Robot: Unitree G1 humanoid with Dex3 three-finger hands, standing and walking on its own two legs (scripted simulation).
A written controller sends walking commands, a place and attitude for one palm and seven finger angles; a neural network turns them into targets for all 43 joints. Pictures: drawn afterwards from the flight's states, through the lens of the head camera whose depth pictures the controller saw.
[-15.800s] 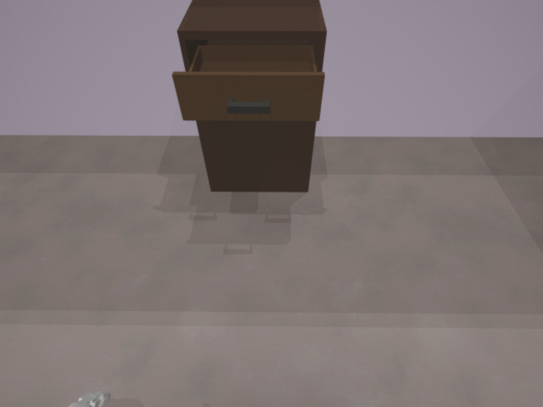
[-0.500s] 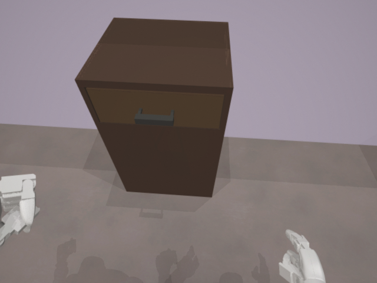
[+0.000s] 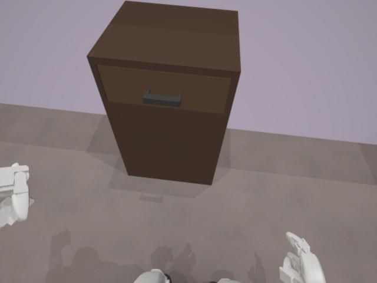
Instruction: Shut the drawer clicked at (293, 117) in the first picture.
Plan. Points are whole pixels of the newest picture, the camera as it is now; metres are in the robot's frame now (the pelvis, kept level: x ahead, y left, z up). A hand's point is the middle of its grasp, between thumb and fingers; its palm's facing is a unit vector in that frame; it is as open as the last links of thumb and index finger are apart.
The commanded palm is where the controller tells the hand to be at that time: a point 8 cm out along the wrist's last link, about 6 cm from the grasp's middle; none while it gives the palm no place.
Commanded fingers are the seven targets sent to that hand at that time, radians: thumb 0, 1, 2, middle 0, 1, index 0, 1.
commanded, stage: step back with the hand held close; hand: left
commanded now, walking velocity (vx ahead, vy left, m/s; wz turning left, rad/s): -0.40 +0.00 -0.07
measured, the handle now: (163, 96) +0.70 +0.12 -0.08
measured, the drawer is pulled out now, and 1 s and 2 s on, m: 0.00 0.00 0.00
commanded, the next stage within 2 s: stop stepping back and stand still in 0.58 s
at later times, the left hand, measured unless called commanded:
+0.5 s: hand out of the picture +0.14 +0.24 +0.18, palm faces +0.31 -0.84 -0.45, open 3.2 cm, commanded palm +0.09 +0.28 +0.19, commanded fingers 0.00 0.90 0.90 -1.40 -1.60 -1.40 -1.60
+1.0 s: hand out of the picture +0.08 +0.25 +0.17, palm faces +0.33 -0.86 -0.39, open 3.2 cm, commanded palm +0.01 +0.29 +0.19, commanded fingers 0.00 0.90 0.90 -1.40 -1.60 -1.40 -1.60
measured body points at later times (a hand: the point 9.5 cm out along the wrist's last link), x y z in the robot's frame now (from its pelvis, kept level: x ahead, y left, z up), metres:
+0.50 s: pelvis -0.06 +0.01 +0.00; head -0.02 +0.04 +0.45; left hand +0.12 +0.28 +0.21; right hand +0.11 -0.21 -0.07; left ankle +0.10 +0.10 -0.72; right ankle -0.17 -0.13 -0.73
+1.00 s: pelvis -0.14 +0.02 +0.01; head -0.13 +0.05 +0.45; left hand +0.06 +0.29 +0.19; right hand -0.02 -0.24 -0.07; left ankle -0.03 +0.11 -0.72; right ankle -0.18 -0.12 -0.72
